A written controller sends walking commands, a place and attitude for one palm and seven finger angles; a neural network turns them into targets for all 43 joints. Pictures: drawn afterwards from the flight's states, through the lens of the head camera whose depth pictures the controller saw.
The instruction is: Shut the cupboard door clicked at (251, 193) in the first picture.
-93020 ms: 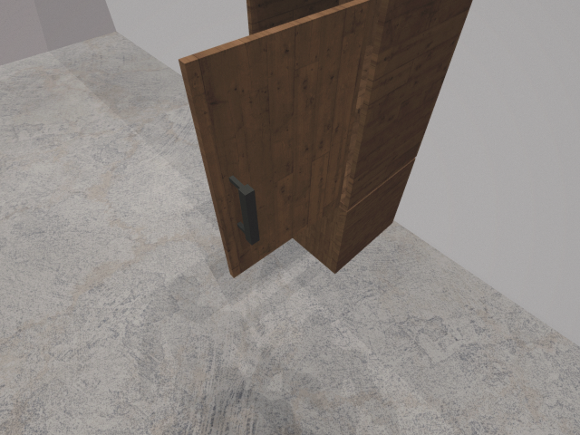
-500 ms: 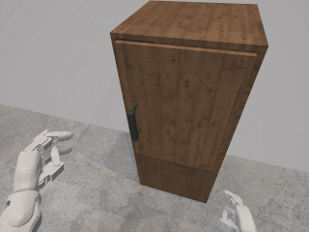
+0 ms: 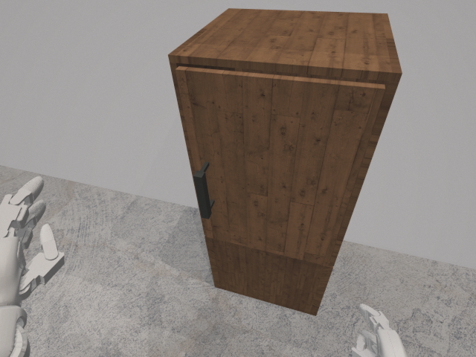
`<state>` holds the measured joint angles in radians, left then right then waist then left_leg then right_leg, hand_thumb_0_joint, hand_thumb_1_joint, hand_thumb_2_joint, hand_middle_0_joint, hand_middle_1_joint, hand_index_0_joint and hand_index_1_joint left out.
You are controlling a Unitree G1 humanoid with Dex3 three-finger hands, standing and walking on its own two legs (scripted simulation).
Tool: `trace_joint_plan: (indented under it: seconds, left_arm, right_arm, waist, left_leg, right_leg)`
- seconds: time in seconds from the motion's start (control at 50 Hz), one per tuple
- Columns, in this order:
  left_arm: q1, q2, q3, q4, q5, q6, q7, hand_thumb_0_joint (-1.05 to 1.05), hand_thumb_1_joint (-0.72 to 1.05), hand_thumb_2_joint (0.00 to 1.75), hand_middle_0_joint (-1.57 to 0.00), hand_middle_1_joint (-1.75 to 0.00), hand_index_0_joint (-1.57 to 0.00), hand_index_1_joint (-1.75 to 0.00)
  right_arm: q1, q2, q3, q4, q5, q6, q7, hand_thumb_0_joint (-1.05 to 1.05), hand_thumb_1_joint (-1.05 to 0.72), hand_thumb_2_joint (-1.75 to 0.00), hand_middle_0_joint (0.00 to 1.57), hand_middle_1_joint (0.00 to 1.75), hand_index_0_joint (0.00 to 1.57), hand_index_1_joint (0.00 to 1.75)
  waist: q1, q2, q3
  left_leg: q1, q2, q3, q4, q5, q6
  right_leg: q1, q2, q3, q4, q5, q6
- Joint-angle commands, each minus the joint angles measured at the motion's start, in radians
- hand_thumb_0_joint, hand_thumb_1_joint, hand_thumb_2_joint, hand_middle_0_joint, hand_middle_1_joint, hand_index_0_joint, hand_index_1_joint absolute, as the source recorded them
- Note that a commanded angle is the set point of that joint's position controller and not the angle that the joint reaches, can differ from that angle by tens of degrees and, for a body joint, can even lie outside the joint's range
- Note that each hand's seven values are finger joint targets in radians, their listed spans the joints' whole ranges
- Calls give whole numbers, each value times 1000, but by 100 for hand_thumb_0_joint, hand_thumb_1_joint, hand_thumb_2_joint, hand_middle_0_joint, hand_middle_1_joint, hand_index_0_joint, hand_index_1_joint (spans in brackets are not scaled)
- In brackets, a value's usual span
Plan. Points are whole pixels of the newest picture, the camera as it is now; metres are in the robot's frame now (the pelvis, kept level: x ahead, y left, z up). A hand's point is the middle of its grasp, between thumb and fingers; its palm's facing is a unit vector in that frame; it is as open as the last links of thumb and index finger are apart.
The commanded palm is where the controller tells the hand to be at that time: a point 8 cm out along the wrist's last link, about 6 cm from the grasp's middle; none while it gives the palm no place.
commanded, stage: draw the hand back to the body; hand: left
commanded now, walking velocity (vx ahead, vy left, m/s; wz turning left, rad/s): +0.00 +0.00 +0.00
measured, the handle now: (206, 190) +0.55 +0.17 -0.08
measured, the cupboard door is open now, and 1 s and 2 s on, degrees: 0 0 0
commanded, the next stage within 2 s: step back with the hand held close in 0.04 s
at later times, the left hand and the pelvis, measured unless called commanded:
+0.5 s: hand (44, 258) +0.19 +0.28 +0.15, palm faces +0.38 -0.79 -0.49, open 7.4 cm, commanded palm +0.12 +0.32 +0.17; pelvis -0.02 +0.02 +0.00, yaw -1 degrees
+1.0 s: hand out of the picture +0.11 +0.29 +0.16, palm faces +0.46 -0.79 -0.41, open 7.4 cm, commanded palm +0.05 +0.33 +0.17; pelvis -0.09 +0.02 -0.02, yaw +0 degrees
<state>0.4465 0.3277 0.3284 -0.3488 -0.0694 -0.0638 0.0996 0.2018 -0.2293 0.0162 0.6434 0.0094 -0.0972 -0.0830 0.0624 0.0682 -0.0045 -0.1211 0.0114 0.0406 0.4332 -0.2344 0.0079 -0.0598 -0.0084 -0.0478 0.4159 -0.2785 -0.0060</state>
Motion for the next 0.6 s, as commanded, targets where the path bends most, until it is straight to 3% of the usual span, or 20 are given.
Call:
trace_joint_plan:
  seconds: [0.0,0.06,0.08,0.14,0.16,0.18,0.22,0.3,0.36,0.4,0.48,0.54,0.56,0.58]
  left_arm:
    - [-110,213,141,-210,-3,-79,23,0,90,90,-20,-30,-20,-30]
    - [-85,211,147,-191,-4,-82,19,0,90,90,-20,-30,-20,-30]
    - [-90,195,130,-195,-5,-82,16,0,90,90,-20,-30,-20,-30]
    - [-92,194,127,-199,-5,-82,15,0,90,90,-20,-30,-20,-30]
    - [-273,348,269,-228,7,-127,31,0,90,90,-20,-30,-20,-30]
    - [-137,244,183,-174,7,-133,21,0,90,90,-20,-30,-20,-30]
    - [-45,213,145,-174,6,-142,18,0,90,90,-20,-30,-20,-30]
    - [11,240,177,-230,2,-156,30,0,90,90,-20,-30,-20,-30]
    - [24,283,218,-269,-1,-152,40,0,90,90,-20,-30,-20,-30]
    - [43,278,215,-286,-5,-145,43,0,90,90,-20,-30,-20,-30]
    - [77,270,214,-288,-7,-138,48,0,90,90,-20,-30,-20,-30]
    - [82,266,213,-295,-4,-141,53,0,90,90,-20,-30,-20,-30]
    - [78,285,232,-310,1,-149,55,0,90,90,-20,-30,-20,-30]
    - [84,266,219,-312,2,-154,56,0,90,90,-20,-30,-20,-30]
  right_arm:
    - [-151,-84,-22,-173,2,-68,-6,0,-90,-90,20,30,20,30]
    - [-149,-89,-30,-167,2,-71,-5,0,-90,-90,20,30,20,30]
    - [-146,-87,-27,-170,4,-68,-4,0,-90,-90,20,30,20,30]
    - [-148,-89,-31,-172,4,-66,-2,0,-90,-90,20,30,20,30]
    - [-140,-106,-20,-207,17,-45,3,0,-90,-90,20,30,20,30]
    - [-142,-101,-36,-183,7,-37,0,0,-90,-90,20,30,20,30]
    - [-135,-109,-47,-184,1,-16,4,0,-90,-90,20,30,20,30]
    - [-130,-119,-59,-198,2,11,-5,0,-90,-90,20,30,20,30]
    - [-134,-128,-64,-217,2,33,-17,0,-90,-90,20,30,20,30]
    - [-123,-125,-63,-235,5,48,-19,0,-90,-90,20,30,20,30]
    - [-117,-123,-65,-250,9,65,-21,0,-90,-90,20,30,20,30]
    - [-110,-131,-66,-256,9,62,-20,0,-90,-90,20,30,20,30]
    - [-115,-141,-70,-255,4,56,-22,0,-90,-90,20,30,20,30]
    - [-107,-132,-66,-257,8,52,-21,0,-90,-90,20,30,20,30]
  waist:
    - [7,6,-1]
    - [8,-11,-5]
    - [4,12,-13]
    - [4,-18,-25]
    - [-38,24,86]
    - [-40,-61,18]
    - [-46,-88,-14]
    - [-50,-29,-120]
    - [-46,-9,-164]
    - [-46,-4,-182]
    - [-49,-17,-166]
    - [-50,5,-132]
    - [-47,43,-137]
    - [-51,38,-131]
  left_leg:
    - [24,3,-16,-68,140,19]
    - [37,7,-11,-69,140,21]
    - [38,6,-9,-72,140,21]
    - [45,6,-8,-70,146,23]
    - [-38,17,-29,-40,36,30]
    - [-55,21,-41,11,37,36]
    - [-53,19,-34,52,65,33]
    - [-38,44,-46,24,239,28]
    - [-33,61,-58,6,380,25]
    - [-54,72,-66,1,429,23]
    - [-111,87,-76,-22,362,25]
    - [-205,101,-97,-67,199,36]
    - [-237,103,-103,-88,129,40]
    - [-279,113,-120,-106,78,47]
  right_leg:
    - [-90,-2,16,-92,149,-1]
    - [-96,2,20,-107,145,1]
    - [-87,-3,23,-99,145,1]
    - [-87,0,21,-97,150,3]
    - [-181,-50,96,-169,140,2]
    - [-185,-85,113,-166,121,-8]
    - [-207,-114,132,-165,139,-20]
    - [-142,-93,81,-49,325,-12]
    - [-104,-60,56,13,410,2]
    - [-73,-50,48,52,433,5]
    - [-71,-41,54,69,386,10]
    - [-66,-26,61,80,279,15]
    - [-47,-17,58,89,250,17]
    - [-27,-14,54,111,234,18]
